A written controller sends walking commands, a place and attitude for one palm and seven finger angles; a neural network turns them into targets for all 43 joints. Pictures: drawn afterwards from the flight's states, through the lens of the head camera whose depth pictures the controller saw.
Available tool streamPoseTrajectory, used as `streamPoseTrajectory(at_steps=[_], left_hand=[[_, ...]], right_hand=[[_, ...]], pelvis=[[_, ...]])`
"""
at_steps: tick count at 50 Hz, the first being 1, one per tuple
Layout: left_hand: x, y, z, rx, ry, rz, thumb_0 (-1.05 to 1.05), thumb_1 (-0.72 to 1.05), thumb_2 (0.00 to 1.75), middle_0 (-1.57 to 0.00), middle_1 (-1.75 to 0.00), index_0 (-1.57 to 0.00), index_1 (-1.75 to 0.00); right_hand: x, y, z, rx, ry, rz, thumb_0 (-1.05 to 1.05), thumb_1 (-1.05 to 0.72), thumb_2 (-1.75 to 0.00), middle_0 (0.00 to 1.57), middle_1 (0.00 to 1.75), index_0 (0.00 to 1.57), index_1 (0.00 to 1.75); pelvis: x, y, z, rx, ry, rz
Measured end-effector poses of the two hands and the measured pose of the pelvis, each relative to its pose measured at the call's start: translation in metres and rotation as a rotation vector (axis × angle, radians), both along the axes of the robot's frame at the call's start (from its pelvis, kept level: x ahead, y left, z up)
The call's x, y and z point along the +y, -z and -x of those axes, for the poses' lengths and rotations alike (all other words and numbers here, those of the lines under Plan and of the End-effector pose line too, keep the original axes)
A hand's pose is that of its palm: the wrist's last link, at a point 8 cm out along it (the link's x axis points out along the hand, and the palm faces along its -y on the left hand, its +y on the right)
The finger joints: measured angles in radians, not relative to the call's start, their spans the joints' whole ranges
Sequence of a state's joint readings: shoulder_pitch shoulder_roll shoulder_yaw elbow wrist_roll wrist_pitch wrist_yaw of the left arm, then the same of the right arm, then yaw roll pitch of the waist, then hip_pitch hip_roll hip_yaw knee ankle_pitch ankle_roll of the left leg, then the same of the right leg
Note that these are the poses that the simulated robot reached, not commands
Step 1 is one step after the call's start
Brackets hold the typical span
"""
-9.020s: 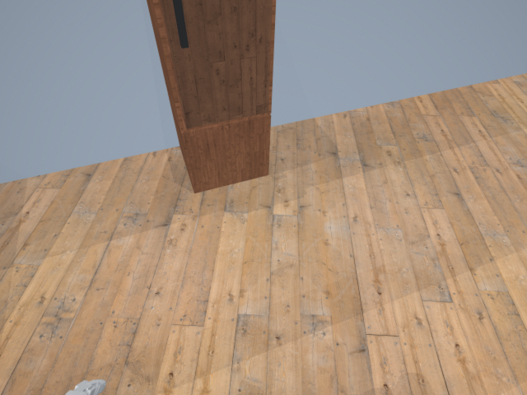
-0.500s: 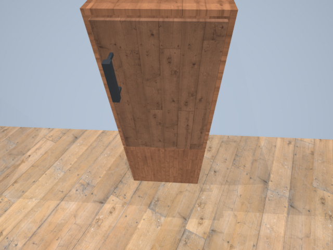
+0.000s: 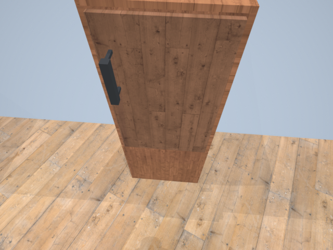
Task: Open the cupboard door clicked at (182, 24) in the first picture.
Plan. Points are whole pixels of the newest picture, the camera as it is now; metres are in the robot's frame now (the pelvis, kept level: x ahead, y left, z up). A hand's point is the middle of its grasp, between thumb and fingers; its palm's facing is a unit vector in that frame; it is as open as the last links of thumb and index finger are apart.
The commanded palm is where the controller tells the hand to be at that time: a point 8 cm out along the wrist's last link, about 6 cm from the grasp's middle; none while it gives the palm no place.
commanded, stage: come to a stop and stand still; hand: left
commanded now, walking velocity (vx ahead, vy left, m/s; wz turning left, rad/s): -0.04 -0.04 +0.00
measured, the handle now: (112, 78) +0.53 +0.19 +0.09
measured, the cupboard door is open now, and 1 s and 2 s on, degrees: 0 0 0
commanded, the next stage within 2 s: look again from close up in 0.50 s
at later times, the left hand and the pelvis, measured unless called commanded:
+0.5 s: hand out of the picture +0.03 +0.18 -0.15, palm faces -0.01 -0.97 -0.25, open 7.3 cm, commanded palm none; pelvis -0.03 -0.01 +0.01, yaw -1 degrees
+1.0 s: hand out of the picture +0.02 +0.18 -0.15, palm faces -0.02 -0.97 -0.24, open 7.3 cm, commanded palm none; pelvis -0.02 -0.01 +0.02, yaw -1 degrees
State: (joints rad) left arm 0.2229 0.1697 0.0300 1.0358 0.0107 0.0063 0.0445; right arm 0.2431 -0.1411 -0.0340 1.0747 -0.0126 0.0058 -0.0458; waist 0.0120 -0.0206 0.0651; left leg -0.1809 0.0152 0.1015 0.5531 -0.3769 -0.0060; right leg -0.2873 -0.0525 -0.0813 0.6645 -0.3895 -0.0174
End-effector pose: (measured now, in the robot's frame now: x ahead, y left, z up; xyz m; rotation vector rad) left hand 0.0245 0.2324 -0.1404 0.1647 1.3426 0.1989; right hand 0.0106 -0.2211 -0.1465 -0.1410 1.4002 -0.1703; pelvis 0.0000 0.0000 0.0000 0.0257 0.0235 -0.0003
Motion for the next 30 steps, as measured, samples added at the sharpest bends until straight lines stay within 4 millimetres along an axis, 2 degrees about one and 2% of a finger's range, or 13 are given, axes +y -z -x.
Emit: streamPoseTrajectory(at_steps=[7, 11, 16, 23, 30], left_hand=[[-0.007, -0.009, -0.017, -0.054, 0.014, -0.019, 0.0, 0.91, 0.9, -0.2, -0.3, -0.2, -0.3], [-0.013, -0.017, -0.014, -0.099, 0.047, -0.031, 0.0, 0.91, 0.9, -0.2, -0.3, -0.2, -0.3], [-0.014, -0.015, -0.007, -0.106, 0.067, -0.019, 0.0, 0.91, 0.9, -0.2, -0.3, -0.2, -0.3], [-0.011, -0.024, -0.002, -0.122, 0.077, -0.015, 0.01, 0.91, 0.9, -0.2, -0.3, -0.21, -0.3], [-0.005, -0.027, 0.007, -0.086, 0.087, -0.021, 0.01, 0.91, 0.9, -0.2, -0.3, -0.21, -0.3]], right_hand=[[-0.013, 0.001, -0.018, -0.066, -0.021, -0.007, 0.01, -0.93, -0.9, 0.2, 0.3, 0.2, 0.3], [-0.022, -0.004, -0.033, -0.137, -0.009, -0.018, 0.01, -0.93, -0.9, 0.2, 0.3, 0.2, 0.3], [-0.021, -0.008, -0.044, -0.245, -0.016, -0.019, 0.0, -0.92, -0.9, 0.2, 0.3, 0.2, 0.3], [-0.013, -0.012, -0.025, -0.223, -0.038, -0.039, 0.0, -0.92, -0.9, 0.2, 0.3, 0.2, 0.3], [-0.022, -0.012, 0.014, -0.113, -0.029, -0.022, 0.0, -0.92, -0.9, 0.2, 0.3, 0.2, 0.3]], pelvis=[[-0.009, -0.001, 0.005, -0.008, -0.005, 0.0], [-0.012, -0.004, 0.011, -0.01, -0.001, 0.014], [-0.01, -0.001, 0.017, -0.041, 0.007, 0.021], [-0.011, -0.009, 0.024, -0.042, 0.017, 0.013], [-0.012, -0.013, 0.026, -0.035, 0.018, 0.011]])
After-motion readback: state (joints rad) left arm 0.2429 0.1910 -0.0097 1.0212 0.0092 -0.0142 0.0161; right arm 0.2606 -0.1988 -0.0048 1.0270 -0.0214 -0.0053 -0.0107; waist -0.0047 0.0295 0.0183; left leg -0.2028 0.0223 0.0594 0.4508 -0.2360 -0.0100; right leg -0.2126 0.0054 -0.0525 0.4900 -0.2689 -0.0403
